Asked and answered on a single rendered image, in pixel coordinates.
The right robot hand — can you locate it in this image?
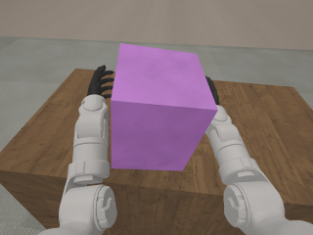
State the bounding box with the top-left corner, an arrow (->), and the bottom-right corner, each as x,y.
205,76 -> 220,106

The left robot forearm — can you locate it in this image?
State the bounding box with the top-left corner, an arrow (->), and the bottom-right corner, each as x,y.
59,94 -> 111,223

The right robot upper arm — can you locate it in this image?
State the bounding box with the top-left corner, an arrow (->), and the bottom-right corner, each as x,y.
223,181 -> 313,235

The carton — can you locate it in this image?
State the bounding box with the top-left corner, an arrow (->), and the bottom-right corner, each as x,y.
111,43 -> 218,171

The left robot upper arm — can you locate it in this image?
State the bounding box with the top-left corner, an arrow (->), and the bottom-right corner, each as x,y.
37,184 -> 117,235

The pedestal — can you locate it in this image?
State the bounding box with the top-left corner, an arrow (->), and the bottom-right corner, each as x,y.
0,69 -> 313,235

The right robot forearm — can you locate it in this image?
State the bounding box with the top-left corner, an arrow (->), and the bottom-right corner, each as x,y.
205,105 -> 285,212

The left robot hand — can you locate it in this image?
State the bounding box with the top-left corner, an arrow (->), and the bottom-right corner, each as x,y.
87,65 -> 114,99

